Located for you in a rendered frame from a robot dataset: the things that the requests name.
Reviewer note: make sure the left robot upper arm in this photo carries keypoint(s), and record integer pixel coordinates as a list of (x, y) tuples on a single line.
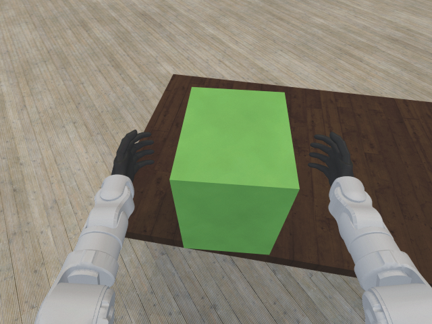
[(79, 303)]

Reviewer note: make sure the left robot hand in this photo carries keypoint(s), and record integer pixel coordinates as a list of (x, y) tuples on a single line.
[(125, 162)]

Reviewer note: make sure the right robot upper arm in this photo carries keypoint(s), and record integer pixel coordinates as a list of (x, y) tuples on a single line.
[(398, 304)]

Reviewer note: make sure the carton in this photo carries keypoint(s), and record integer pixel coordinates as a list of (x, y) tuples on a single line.
[(234, 177)]

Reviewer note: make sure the right robot hand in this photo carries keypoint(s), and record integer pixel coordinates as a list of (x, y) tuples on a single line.
[(338, 162)]

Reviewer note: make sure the right robot forearm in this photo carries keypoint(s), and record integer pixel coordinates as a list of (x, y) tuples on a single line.
[(377, 258)]

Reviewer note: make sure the left robot forearm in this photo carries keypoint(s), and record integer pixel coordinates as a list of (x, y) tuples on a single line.
[(94, 259)]

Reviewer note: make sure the table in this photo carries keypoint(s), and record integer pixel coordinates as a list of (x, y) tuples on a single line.
[(390, 145)]

